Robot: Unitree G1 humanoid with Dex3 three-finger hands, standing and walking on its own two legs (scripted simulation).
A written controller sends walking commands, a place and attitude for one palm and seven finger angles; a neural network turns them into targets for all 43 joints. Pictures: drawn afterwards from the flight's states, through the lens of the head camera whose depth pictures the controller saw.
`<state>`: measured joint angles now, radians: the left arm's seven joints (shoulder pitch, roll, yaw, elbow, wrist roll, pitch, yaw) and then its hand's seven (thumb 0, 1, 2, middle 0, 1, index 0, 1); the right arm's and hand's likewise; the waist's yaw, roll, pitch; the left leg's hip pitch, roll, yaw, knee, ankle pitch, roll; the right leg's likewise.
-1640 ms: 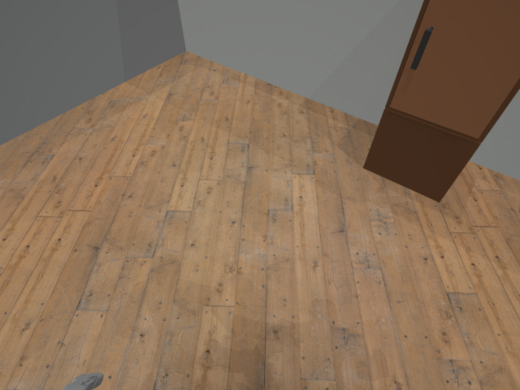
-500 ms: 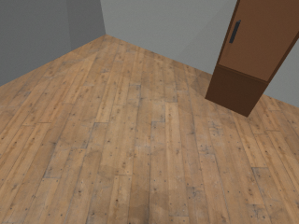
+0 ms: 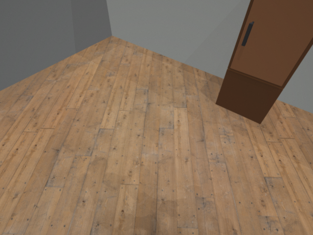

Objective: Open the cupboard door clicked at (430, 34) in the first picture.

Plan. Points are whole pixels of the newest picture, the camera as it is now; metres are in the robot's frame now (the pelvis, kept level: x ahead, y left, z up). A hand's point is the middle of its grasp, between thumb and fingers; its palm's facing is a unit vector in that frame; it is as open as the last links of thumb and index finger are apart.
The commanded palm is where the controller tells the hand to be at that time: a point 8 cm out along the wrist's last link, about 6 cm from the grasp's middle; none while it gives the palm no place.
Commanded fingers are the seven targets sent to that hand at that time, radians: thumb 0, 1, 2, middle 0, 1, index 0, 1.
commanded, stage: walk to a spot facing it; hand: left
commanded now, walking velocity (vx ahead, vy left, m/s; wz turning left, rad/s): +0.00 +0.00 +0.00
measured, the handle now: (248, 33) +1.31 -0.53 -0.07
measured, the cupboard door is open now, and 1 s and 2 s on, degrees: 0 0 0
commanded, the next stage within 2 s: take the last steps up to it in 1.50 s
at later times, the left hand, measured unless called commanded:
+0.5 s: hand out of the picture +0.08 +0.17 -0.19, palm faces -0.10 -0.97 -0.23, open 7.4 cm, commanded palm none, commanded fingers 0.00 0.90 0.90 -0.20 -0.30 -0.20 -0.30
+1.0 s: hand (109, 191) +0.29 +0.19 -0.20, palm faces -0.28 -0.94 -0.19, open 7.4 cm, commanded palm none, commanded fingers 0.00 0.90 0.90 -0.20 -0.30 -0.20 -0.30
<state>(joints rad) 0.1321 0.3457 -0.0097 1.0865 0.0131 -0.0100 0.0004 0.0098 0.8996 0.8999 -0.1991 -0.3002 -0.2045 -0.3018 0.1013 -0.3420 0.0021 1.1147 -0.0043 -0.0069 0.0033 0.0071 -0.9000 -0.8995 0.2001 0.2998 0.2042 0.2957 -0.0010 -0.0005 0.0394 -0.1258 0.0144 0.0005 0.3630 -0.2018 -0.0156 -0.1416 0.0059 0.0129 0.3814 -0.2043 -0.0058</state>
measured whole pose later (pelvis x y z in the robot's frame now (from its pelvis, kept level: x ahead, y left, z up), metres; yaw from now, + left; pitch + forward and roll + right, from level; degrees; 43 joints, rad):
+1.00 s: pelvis +0.25 -0.01 -0.02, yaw -23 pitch -2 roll +0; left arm 0.36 0.21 0.08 1.07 0.03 -0.01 -0.01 0.01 0.90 0.90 -0.20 -0.30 -0.20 -0.30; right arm 0.12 -0.14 -0.03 0.95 -0.02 -0.07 0.00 0.00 -0.90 -0.90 0.20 0.30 0.20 0.30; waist 0.04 -0.04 0.06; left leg -0.35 0.09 0.17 0.63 -0.26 0.03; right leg -0.36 0.00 0.01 1.22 -0.43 -0.04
